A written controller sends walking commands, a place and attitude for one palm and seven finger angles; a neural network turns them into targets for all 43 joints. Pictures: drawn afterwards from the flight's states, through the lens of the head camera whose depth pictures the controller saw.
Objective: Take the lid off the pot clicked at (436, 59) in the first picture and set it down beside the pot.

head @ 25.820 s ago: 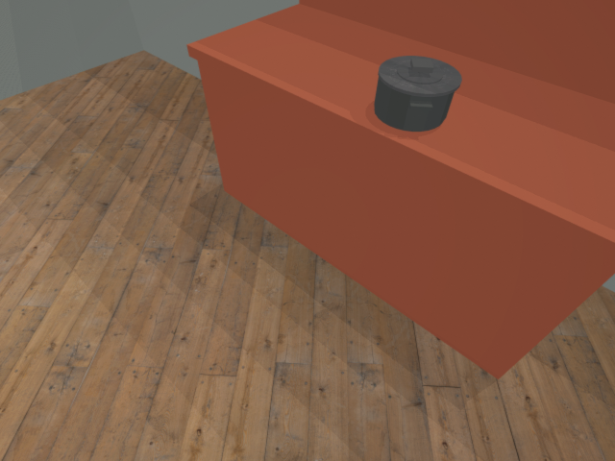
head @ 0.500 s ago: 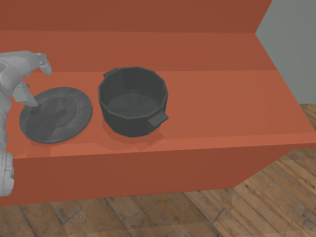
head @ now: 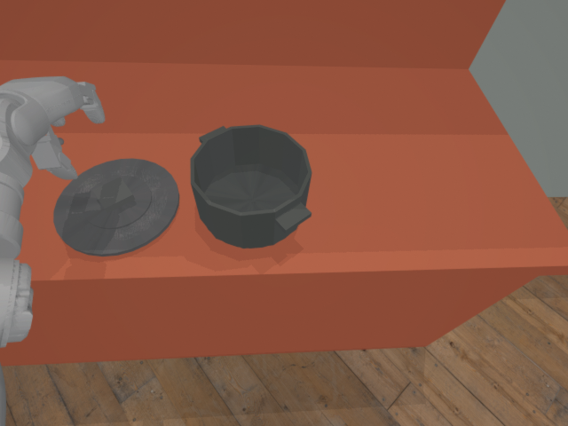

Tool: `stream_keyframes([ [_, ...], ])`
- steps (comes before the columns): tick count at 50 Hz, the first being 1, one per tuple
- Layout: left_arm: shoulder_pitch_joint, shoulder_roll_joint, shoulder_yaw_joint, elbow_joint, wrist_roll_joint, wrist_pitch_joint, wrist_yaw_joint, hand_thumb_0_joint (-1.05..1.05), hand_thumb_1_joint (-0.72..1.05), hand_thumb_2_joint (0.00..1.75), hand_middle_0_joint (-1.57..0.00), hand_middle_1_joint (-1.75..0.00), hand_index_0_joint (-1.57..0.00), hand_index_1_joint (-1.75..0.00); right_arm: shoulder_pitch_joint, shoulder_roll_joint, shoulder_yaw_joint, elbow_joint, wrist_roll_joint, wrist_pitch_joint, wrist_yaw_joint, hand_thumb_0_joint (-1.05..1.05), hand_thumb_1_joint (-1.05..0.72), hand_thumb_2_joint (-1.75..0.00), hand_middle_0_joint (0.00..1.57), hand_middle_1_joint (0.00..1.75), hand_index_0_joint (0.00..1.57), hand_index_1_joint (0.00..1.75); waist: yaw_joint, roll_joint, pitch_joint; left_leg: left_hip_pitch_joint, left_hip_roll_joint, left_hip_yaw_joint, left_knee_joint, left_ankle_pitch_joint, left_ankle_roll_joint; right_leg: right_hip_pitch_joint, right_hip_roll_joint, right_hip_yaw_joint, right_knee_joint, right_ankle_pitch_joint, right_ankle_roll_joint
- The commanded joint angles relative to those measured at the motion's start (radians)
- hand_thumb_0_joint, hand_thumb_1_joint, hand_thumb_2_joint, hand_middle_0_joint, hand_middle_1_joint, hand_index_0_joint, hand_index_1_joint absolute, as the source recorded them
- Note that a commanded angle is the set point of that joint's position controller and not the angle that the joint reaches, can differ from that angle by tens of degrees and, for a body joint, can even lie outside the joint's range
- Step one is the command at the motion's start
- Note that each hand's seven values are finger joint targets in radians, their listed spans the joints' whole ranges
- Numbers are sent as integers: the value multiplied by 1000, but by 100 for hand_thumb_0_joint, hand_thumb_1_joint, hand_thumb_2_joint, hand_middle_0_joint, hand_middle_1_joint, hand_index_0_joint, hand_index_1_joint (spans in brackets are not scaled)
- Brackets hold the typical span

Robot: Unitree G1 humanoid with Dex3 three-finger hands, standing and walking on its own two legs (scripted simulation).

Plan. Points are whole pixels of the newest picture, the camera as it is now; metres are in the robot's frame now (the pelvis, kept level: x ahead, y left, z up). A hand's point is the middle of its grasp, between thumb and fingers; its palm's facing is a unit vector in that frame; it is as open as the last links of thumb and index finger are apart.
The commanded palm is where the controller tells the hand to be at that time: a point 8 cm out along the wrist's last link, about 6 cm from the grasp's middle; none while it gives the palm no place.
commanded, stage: draw the hand back to the body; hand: left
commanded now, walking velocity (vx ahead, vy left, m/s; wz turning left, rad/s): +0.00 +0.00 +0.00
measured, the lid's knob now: (114, 194) +0.48 +0.29 -0.02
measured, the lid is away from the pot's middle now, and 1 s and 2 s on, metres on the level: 0.24 0.24 0.24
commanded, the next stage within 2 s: none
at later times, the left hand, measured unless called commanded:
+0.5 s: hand (77, 169) +0.41 +0.27 +0.13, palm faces -0.08 -0.52 -0.85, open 11.0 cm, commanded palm +0.37 +0.29 +0.19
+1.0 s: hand (100, 172) +0.37 +0.21 +0.17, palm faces +0.43 -0.85 -0.30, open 9.6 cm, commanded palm +0.31 +0.25 +0.19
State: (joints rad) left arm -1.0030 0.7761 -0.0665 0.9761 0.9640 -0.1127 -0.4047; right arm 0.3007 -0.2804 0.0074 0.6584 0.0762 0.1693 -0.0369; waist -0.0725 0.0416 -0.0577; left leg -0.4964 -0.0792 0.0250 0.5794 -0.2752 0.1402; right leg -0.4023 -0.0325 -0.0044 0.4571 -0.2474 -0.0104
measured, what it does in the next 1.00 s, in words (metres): shifts its weight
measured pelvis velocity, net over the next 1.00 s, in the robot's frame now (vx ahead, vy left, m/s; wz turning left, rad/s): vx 0.02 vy -0.07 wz -0.02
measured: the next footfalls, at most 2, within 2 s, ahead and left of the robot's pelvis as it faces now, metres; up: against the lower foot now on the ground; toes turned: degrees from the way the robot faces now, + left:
none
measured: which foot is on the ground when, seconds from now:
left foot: down 0.00-1.00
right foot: down 0.00-1.00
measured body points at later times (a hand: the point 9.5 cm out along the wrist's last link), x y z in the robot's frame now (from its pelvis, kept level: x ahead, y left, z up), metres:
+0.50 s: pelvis -0.01 -0.01 +0.01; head +0.04 -0.01 +0.45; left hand +0.40 +0.29 +0.18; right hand +0.12 -0.26 -0.11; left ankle +0.00 +0.02 -0.73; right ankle -0.02 -0.19 -0.73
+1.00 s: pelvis +0.02 -0.07 +0.01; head +0.04 -0.08 +0.46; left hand +0.34 +0.26 +0.19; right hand +0.15 -0.34 -0.09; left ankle +0.00 +0.02 -0.73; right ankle -0.02 -0.19 -0.73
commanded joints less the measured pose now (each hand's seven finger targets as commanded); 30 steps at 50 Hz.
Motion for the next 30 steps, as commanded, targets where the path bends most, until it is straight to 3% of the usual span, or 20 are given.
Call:
stream_keyframes([
  [1, -356, 261, 109, -217, -26, -22, 45, 0, 0, 61, -34, -88, -34, -88, 58, -165, -67, -101, -6, -11, 1, 0, -90, -90, 20, 30, 20, 30, -2, 111, -422, 559, 110, -195, -31, 646, -138, -130, 83, -54, -18, 123, -35],
  [2, -303, 287, 137, -180, -37, -20, 46, 0, 0, 61, -34, -88, -34, -88, 53, -170, -63, -99, -3, -5, 4, 0, -90, -90, 20, 30, 20, 30, 6, 57, -378, 495, 105, -171, -43, 572, -125, -101, 81, -56, -28, 120, -35],
  [3, -284, 289, 130, -177, -44, -16, 47, 0, 0, 61, -34, -88, -34, -88, 40, -171, -57, -108, 2, 0, 5, 0, -90, -90, 20, 30, 20, 30, 9, 41, -359, 448, 93, -148, -55, 499, -113, -67, 78, -51, -33, 130, -35],
  [5, -363, 281, 109, -312, -39, -15, 48, 0, 0, 61, -34, -88, -34, -88, 17, -169, -60, -121, 2, 6, 12, 0, -90, -90, 20, 30, 20, 30, 8, 118, -380, 485, 96, -156, -56, 548, -118, -63, 75, -52, -32, 159, -40],
  [6, -382, 267, 101, -352, -38, -8, 50, 0, 0, 61, -34, -88, -34, -88, 17, -165, -63, -123, 4, 7, 14, 0, -90, -90, 20, 30, 20, 30, 2, 123, -396, 525, 104, -178, -54, 589, -124, -76, 79, -55, -29, 158, -38],
  [7, -378, 284, 121, -392, -40, -5, 53, 0, 0, 61, -34, -88, -34, -88, 17, -166, -67, -126, 3, 7, 15, 0, -90, -90, 20, 30, 20, 30, 3, 143, -421, 567, 112, -194, -54, 615, -129, -88, 79, -53, -31, 145, -36],
  [9, -297, 390, 226, -416, -49, -14, 63, 0, 0, 61, -34, -88, -34, -88, 11, -171, -64, -141, -2, 1, 13, 0, -90, -90, 20, 30, 20, 30, 26, 145, -440, 565, 107, -189, -60, 633, -129, -47, 75, -49, -39, 148, -43],
  [11, -236, 291, 155, -359, -66, 1, 63, 0, 0, 61, -34, -88, -34, -88, -9, -162, -57, -139, 6, 8, 18, 0, -90, -90, 20, 30, 20, 30, 13, 87, -369, 501, 102, -174, -71, 540, -119, -48, 75, -56, -41, 137, -35],
  [13, -191, 258, 133, -388, -76, 18, 62, 0, 0, 61, -34, -88, -34, -88, -22, -159, -57, -149, 12, 7, 25, 0, -90, -90, 20, 30, 20, 30, 19, 78, -345, 486, 98, -166, -80, 500, -111, -39, 75, -56, -47, 133, -37],
  [16, -212, 284, 152, -484, -73, 27, 62, 0, 0, 61, -34, -88, -34, -88, -40, -159, -57, -160, 11, 8, 28, 0, -90, -90, 20, 30, 20, 30, 22, 102, -376, 521, 100, -185, -83, 525, -118, -25, 74, -56, -47, 136, -39],
  [19, -146, 330, 208, -535, -85, 24, 64, 0, 0, 61, -34, -88, -34, -88, -59, -158, -53, -176, 8, -1, 27, 0, -90, -90, 20, 30, 20, 30, 35, 114, -383, 521, 94, -177, -85, 539, -116, 11, 68, -52, -55, 153, -43],
  [21, -84, 268, 163, -447, -95, 42, 60, 0, 0, 61, -34, -88, -34, -88, -68, -152, -44, -167, 17, 6, 29, 0, -90, -90, 20, 30, 20, 30, 27, 45, -297, 452, 91, -166, -101, 434, -106, 4, 74, -62, -59, 123, -38],
  [22, -164, -83, 213, -552, -700, -31, 200, 0, 0, 61, -34, -88, -34, -88, 42, -82, -42, -226, 16, -47, 1, 0, -90, -90, 20, 30, 20, 30, -26, 24, -220, 614, 172, -200, -148, 212, -147, -58, 55, -61, -76, 56, -56],
  [23, -62, -78, 188, -536, -760, -48, 274, 0, 0, 61, -34, -88, -34, -88, -18, -108, -22, -205, 14, -76, -16, 0, -90, -90, 20, 30, 20, 30, 0, 10, -192, 646, 207, -262, -201, 81, -148, -66, 48, -36, -73, -13, -53],
  [24, -49, -85, 223, -529, -846, -60, 325, 0, 0, 61, -34, -88, -34, -88, -49, -116, -16, -202, 11, -102, -31, 0, -90, -90, 20, 30, 20, 30, 8, -37, -184, 607, 206, -267, -236, -24, -137, -44, 37, -16, -82, -19, -48],
  [25, -61, -37, 272, -532, -888, -62, 368, 0, 0, 61, -34, -88, -34, -88, -56, -131, -11, -179, 6, -121, -41, 0, -90, -90, 20, 30, 20, 30, 17, -29, -189, 568, 191, -231, -240, -12, -128, 3, 40, -5, -93, 12, -50],
  [27, -81, 82, 401, -596, -923, -72, 430, 0, 0, 61, -34, -88, -34, -88, -45, -146, -12, -148, -7, -152, -45, 0, -90, -90, 20, 30, 20, 30, 30, 20, -243, 557, 171, -182, -211, 136, -136, 90, 38, -7, -105, 98, -51],
  [28, -72, 82, 419, -620, -931, -77, 447, 0, 3, 62, -33, -87, -33, -87, -45, -143, -10, -141, -14, -168, -43, 0, -90, -90, 20, 30, 20, 30, 35, 91, -242, 563, 168, -177, -205, 211, -154, 103, 37, -11, -101, 122, -53],
  [29, -46, 120, 464, -648, -936, -83, 463, 0, 5, 63, -33, -85, -33, -85, -44, -149, -11, -127, -22, -178, -39, 0, -90, -90, 20, 30, 20, 30, 42, 117, -235, 560, 169, -171, -200, 254, -163, 117, 36, -13, -101, 137, -52],
  [30, -21, 89, 462, -699, -944, -90, 473, 0, 7, 63, -33, -84, -33, -84, -52, -137, -11, -135, -25, -193, -32, 0, -90, -90, 20, 30, 20, 30, 45, 169, -251, 577, 167, -166, -194, 323, -172, 134, 39, -15, -101, 162, -52],
])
